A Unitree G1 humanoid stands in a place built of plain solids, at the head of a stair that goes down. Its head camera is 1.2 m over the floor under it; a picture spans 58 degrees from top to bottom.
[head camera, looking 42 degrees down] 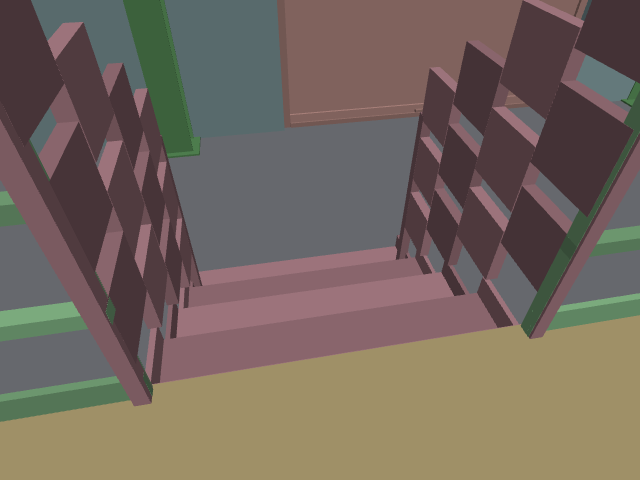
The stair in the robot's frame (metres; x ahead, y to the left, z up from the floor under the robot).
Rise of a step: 0.18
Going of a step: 0.30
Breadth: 1.32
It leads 11 degrees to the left of straight ahead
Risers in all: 5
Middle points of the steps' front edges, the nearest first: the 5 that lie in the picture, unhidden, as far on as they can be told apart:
0.79 -0.09 0.00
1.09 -0.03 -0.18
1.38 0.02 -0.37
1.68 0.08 -0.55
1.98 0.13 -0.74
